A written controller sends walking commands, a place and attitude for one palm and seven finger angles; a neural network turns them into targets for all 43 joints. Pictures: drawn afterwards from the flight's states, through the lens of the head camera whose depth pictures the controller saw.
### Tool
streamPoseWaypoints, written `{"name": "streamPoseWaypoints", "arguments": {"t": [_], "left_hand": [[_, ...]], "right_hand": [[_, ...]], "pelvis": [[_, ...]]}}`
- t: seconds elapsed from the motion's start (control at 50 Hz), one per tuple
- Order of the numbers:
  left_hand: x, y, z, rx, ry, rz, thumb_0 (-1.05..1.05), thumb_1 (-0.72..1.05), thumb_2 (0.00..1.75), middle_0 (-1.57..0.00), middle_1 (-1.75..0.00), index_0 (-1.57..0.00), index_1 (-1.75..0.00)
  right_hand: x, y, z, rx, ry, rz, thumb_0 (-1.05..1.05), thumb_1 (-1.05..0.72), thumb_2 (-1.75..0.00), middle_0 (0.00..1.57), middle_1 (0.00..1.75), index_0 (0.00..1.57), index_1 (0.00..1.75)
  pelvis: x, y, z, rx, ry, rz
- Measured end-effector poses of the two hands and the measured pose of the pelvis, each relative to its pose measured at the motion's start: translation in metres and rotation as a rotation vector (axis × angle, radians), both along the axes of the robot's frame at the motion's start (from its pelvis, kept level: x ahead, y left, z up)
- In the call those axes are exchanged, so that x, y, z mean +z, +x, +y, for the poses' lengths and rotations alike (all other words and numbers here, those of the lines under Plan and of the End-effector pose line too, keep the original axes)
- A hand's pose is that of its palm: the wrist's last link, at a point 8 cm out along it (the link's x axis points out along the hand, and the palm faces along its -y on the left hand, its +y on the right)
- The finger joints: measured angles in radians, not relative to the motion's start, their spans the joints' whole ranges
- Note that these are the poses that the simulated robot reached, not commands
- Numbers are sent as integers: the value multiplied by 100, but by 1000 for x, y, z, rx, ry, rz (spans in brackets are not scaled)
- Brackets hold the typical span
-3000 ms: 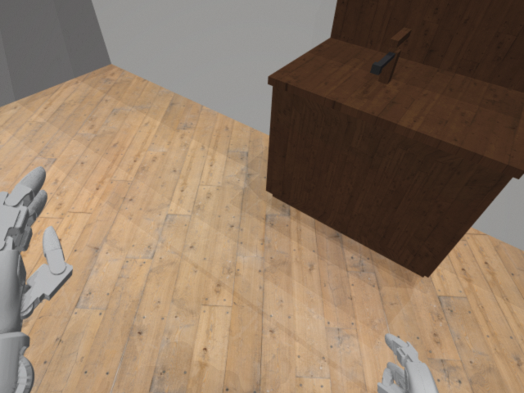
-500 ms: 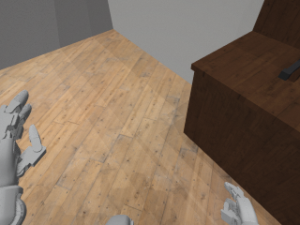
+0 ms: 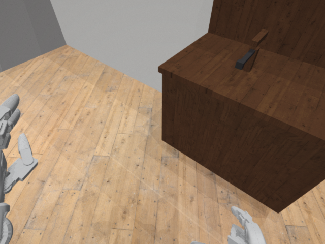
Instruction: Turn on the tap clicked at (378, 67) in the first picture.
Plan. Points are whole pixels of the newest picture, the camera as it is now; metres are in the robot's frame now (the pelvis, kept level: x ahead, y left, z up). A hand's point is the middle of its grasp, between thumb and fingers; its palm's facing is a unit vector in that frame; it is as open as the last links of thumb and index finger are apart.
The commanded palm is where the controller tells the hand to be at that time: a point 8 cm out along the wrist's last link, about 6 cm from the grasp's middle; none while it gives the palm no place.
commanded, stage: turn to face it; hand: left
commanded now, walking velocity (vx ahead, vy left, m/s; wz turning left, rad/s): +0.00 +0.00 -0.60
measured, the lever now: (240, 64) +0.78 -0.22 +0.05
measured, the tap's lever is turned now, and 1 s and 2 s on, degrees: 0 0 0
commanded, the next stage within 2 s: take the last steps up to it in 1.44 s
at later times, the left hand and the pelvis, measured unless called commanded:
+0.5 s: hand (105, 168) +0.20 +0.12 +0.19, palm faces +0.14 -0.86 -0.49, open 7.4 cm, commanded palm +0.16 +0.17 +0.18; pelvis -0.07 -0.05 +0.00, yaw -17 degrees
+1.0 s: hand (198, 206) +0.16 -0.03 +0.18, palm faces -0.19 -0.83 -0.52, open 7.4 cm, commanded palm +0.13 +0.06 +0.18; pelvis -0.16 -0.08 +0.00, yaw -36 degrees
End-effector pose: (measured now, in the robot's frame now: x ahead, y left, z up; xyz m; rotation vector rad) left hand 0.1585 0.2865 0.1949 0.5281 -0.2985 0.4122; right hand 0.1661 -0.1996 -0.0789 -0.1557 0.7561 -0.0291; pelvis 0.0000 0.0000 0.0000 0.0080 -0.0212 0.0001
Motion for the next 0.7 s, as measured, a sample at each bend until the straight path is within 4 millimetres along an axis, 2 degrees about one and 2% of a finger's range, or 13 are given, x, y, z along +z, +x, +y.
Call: {"name": "streamPoseWaypoints", "arguments": {"t": [0.06,0.1,0.2,0.26,0.32,0.42,0.48,0.54,0.62,0.7], "left_hand": [[6,9,-20,-38,15,-9,2,89,90,-21,-30,-21,-30],[6,19,-37,-74,37,-10,2,89,90,-21,-30,-21,-30],[-4,39,-86,-187,47,23,2,89,90,-21,-30,-21,-30],[-6,39,-106,-260,50,78,2,89,90,-21,-30,-21,-30],[-3,32,-117,-320,81,118,2,89,90,-22,-30,-21,-30],[11,20,-122,-372,113,66,2,88,90,-22,-31,-22,-30],[14,14,-119,-377,89,16,2,88,90,-22,-31,-22,-30],[7,10,-113,-380,37,-16,2,89,90,-22,-31,-22,-30],[-4,8,-113,-390,-7,-17,2,89,90,-21,-30,-21,-30],[-6,7,-127,-415,-33,2,2,89,90,-21,-30,-21,-30]], "right_hand": [[-8,-15,-1,-16,57,-3,1,-90,-90,21,30,20,30],[-16,-26,-9,-31,83,-3,1,-90,-90,21,30,21,30],[-37,-62,-54,-108,69,57,1,-90,-90,21,30,21,30],[-32,-88,-88,-200,19,103,1,-90,-90,21,30,21,30],[-20,-114,-117,-283,-37,122,1,-90,-90,21,30,20,30],[-3,-148,-145,-363,-119,126,1,-91,-90,20,30,20,30],[5,-161,-149,-387,-144,109,1,-91,-90,20,30,20,30],[10,-171,-143,-402,-154,77,1,-91,-90,20,30,20,30],[14,-182,-124,-421,-128,19,1,-91,-90,20,30,20,30],[10,-196,-102,-437,-37,-19,1,-90,-90,20,30,20,30]], "pelvis": [[-1,-7,-9,-54,-13,0],[-6,-12,-19,-80,-12,0],[-12,-32,-42,-111,-16,-2],[-6,-41,-47,-165,11,16],[-1,-49,-51,-201,19,29],[1,-61,-53,-254,24,39],[1,-69,-49,-283,23,42],[-2,-76,-43,-310,17,41],[-3,-90,-38,-372,25,6],[1,-100,-40,-420,-7,-6]]}}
